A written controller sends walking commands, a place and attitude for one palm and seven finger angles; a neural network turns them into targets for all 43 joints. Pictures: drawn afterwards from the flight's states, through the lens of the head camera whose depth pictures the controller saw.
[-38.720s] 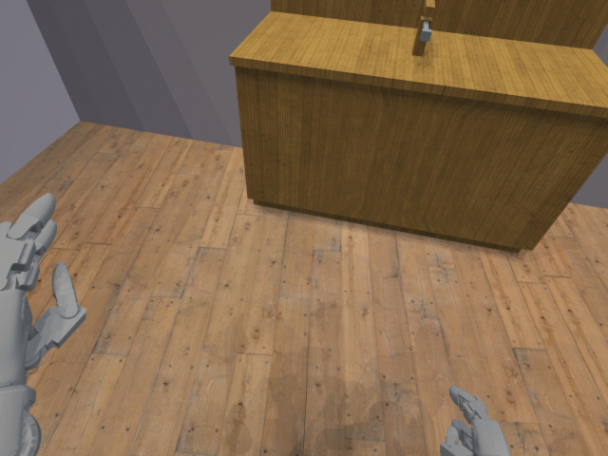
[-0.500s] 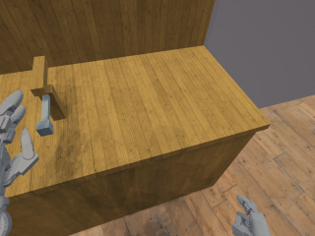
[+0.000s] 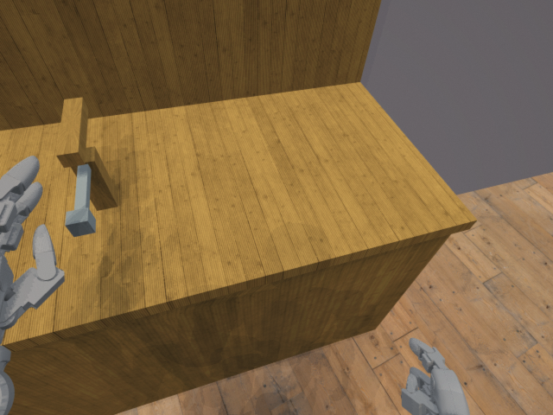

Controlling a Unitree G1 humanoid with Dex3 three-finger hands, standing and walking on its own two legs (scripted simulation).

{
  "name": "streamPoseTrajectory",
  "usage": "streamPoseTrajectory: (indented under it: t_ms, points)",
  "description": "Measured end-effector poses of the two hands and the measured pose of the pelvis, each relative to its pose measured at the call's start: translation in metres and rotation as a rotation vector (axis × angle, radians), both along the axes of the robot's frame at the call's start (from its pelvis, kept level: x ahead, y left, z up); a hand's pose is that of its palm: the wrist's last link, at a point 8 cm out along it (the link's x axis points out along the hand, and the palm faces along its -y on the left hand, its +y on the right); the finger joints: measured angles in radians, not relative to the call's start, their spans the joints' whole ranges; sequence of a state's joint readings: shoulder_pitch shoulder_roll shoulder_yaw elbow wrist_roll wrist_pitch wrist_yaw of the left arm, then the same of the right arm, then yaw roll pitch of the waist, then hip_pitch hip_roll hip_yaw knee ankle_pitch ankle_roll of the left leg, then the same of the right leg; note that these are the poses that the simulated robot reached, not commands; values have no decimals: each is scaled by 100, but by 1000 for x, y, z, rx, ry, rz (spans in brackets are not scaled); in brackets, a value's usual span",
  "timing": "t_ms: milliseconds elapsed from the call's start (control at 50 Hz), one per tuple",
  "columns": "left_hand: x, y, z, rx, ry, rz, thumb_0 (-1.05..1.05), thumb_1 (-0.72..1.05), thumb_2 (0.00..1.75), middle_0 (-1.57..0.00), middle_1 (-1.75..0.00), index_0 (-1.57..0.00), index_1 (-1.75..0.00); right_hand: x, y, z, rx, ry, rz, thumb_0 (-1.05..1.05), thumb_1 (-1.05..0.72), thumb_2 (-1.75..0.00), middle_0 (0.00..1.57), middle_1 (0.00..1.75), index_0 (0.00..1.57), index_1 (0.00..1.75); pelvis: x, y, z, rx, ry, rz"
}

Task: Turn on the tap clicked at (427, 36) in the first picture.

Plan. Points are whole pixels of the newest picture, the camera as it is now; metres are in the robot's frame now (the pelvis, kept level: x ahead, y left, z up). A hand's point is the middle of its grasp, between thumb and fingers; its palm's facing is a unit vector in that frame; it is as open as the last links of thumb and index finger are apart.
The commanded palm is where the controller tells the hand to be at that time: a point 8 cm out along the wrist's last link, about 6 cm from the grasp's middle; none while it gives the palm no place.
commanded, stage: shuffle to correct the standing spot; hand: left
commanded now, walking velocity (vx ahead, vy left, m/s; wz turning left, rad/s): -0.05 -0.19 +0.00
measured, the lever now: (81, 222) +0.33 +0.30 +0.09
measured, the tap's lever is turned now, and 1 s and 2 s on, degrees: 0 0 0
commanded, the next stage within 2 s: none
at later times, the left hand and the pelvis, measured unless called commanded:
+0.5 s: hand (63, 271) +0.22 +0.24 +0.17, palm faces +0.33 -0.85 -0.40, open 7.4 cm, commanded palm +0.16 +0.28 +0.18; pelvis +0.00 +0.00 +0.00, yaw +0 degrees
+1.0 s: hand (59, 275) +0.22 +0.24 +0.16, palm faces +0.34 -0.85 -0.39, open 7.4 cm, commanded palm +0.16 +0.28 +0.18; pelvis +0.00 +0.00 +0.00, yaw +1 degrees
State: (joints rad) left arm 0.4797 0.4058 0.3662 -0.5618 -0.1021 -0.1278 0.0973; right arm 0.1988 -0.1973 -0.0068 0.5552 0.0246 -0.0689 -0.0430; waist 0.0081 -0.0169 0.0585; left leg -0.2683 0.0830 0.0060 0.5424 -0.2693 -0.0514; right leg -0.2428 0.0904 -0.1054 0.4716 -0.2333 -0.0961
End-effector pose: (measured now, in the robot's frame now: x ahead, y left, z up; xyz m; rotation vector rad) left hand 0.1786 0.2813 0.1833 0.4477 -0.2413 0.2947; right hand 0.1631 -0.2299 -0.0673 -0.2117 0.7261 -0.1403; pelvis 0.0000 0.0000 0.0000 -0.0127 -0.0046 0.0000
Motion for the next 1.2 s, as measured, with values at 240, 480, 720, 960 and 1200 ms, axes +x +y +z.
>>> streamPoseTrajectory:
  t_ms: [240, 480, 720, 960, 1200]
  points:
    - [-7, -4, -1, -6, 15, 9, 1, 89, 90, -21, -31, -21, -30, -5, 3, -2, 25, -3, 13, 1, -91, -90, 20, 30, 20, 30, -6, -3, 0, -1, 1, 6]
    - [3, -3, 0, 5, 17, 13, 1, 89, 90, -21, -31, -21, -30, -11, -4, -6, 14, 32, -9, 1, -91, -90, 20, 30, 20, 30, -1, -3, 1, 1, 8, 5]
    - [4, -6, -4, 0, 29, -3, 2, 88, 90, -21, -31, -22, -30, -3, -8, -4, 7, 18, -17, 1, -91, -90, 20, 30, 20, 30, 2, -4, -1, -2, 4, 7]
    - [1, 2, -3, -4, 29, 26, 1, 89, 90, -21, -31, -21, -30, 2, 2, -2, 19, 11, 6, 1, -91, -90, 20, 30, 20, 30, 1, -1, 1, -4, 4, 9]
    - [0, -1, 0, 0, 25, 18, 2, 89, 90, -21, -31, -21, -30, 2, 6, -4, 34, 12, 15, 1, -91, -90, 20, 30, 20, 30, 0, -2, 1, -2, 2, 14]
